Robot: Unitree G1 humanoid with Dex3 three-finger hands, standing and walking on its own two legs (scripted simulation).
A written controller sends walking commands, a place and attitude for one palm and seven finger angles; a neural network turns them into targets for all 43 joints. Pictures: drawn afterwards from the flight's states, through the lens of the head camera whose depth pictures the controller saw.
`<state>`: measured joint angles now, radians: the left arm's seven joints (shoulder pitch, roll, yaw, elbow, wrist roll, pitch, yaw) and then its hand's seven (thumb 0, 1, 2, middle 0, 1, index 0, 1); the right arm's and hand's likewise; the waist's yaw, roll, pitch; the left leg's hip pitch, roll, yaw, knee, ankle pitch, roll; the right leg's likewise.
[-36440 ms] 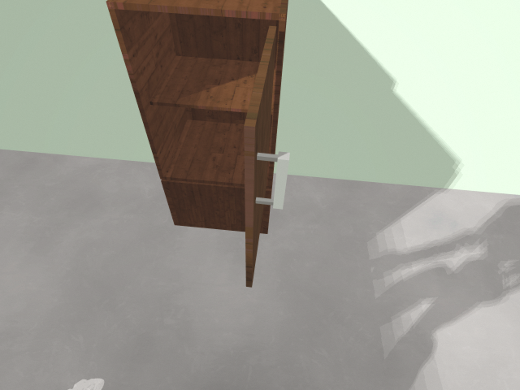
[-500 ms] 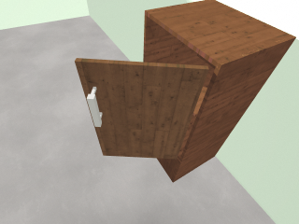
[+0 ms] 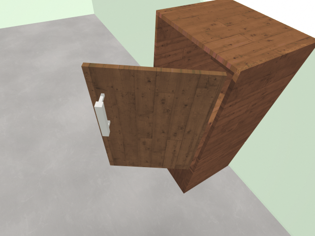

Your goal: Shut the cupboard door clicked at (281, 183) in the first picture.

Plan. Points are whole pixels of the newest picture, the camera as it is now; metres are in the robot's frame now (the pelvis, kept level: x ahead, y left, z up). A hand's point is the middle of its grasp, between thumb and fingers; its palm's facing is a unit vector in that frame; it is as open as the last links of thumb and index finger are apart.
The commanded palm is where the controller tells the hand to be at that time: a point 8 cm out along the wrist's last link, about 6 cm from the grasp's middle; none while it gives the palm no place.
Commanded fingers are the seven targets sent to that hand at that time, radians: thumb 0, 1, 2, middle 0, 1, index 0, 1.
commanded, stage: come to a stop and stand still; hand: left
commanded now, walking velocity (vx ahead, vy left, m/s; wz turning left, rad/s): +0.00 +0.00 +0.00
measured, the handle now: (104, 115) +0.47 +0.21 -0.01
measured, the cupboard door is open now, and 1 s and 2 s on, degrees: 57 57 57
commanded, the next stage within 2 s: look again from close up in 0.38 s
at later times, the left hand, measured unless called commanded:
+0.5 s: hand out of the picture +0.00 +0.17 -0.18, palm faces +0.03 -0.99 -0.17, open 7.3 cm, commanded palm none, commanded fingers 0.00 0.90 0.90 -0.20 -0.30 -0.20 -0.30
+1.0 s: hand out of the picture +0.01 +0.17 -0.18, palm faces +0.01 -0.98 -0.22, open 7.4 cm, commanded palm none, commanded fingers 0.00 0.90 0.90 -0.20 -0.30 -0.20 -0.30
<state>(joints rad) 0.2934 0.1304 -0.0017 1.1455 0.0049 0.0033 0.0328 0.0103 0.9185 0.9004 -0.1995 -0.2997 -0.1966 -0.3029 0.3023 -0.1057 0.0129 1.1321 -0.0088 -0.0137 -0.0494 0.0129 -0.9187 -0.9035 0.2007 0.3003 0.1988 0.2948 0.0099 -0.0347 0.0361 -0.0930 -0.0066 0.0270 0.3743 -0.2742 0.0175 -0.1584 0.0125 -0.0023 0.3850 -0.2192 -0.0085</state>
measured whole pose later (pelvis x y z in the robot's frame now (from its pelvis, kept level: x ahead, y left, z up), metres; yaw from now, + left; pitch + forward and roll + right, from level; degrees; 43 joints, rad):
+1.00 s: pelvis +0.00 +0.00 -0.01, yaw +0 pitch -1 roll +1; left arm 0.27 0.15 -0.02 1.09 0.00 -0.01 0.03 0.00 0.91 0.90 -0.20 -0.30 -0.20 -0.30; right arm 0.30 -0.16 0.03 1.09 -0.01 -0.02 -0.03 0.01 -0.92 -0.90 0.20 0.30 0.20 0.29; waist 0.00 0.02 0.03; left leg -0.12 -0.02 0.04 0.45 -0.31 0.02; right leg -0.21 0.00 0.01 0.51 -0.28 -0.01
